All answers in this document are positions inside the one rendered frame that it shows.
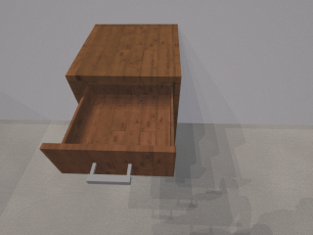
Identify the cabinet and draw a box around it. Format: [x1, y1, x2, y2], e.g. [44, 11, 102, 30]
[65, 23, 182, 146]

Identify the handle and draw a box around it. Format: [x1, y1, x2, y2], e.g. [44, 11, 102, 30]
[86, 163, 132, 185]

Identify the drawer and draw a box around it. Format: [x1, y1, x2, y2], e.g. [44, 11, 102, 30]
[39, 83, 177, 177]

